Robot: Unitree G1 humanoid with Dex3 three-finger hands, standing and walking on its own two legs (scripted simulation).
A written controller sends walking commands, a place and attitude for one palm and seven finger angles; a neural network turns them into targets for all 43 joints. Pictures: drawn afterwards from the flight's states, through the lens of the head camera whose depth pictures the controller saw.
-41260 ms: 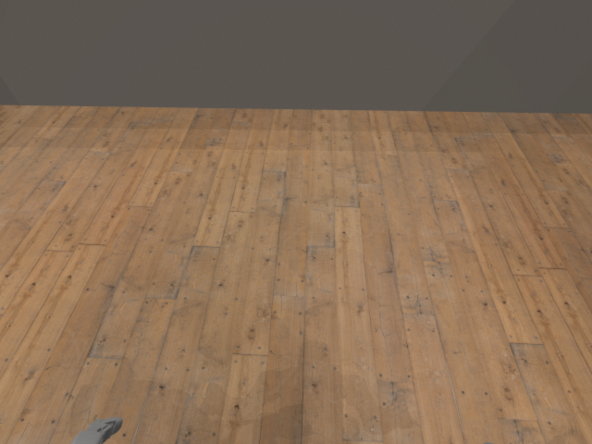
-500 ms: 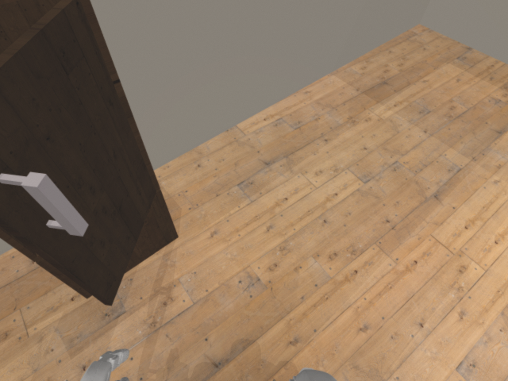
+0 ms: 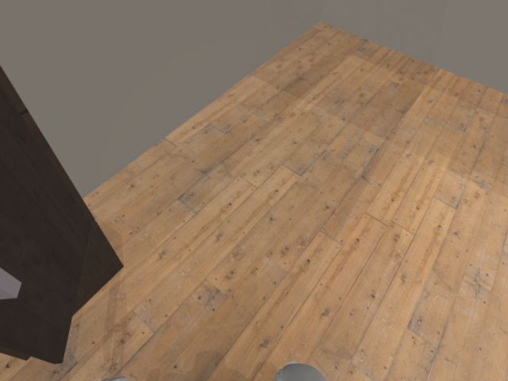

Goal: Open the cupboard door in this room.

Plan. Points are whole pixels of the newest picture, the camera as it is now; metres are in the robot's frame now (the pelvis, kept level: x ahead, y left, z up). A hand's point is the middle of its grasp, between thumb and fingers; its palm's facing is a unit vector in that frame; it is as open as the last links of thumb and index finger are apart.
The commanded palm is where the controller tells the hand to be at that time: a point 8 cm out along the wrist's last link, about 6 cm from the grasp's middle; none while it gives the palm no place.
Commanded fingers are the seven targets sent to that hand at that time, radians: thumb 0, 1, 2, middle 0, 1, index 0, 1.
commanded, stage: walk to a spot facing it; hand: left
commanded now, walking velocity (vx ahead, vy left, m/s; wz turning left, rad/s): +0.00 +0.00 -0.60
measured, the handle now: out of the picture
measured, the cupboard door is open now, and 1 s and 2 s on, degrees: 42 42 42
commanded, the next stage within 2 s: turn to face it in 1.76 s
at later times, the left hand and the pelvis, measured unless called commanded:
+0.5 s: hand (178, 368) +0.16 +0.13 -0.16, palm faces -0.26 -0.94 -0.22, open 7.4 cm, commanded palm none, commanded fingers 0.00 0.90 0.90 -0.20 -0.30 -0.20 -0.30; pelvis +0.07 -0.04 +0.01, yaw -18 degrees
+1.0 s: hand (251, 218) +0.48 +0.02 -0.16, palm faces -0.57 -0.80 -0.18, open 7.4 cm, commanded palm none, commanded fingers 0.00 0.90 0.90 -0.20 -0.30 -0.20 -0.30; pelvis +0.27 -0.07 +0.01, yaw -35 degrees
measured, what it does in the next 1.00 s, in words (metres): walks ahead, turning right: right foot, then left foot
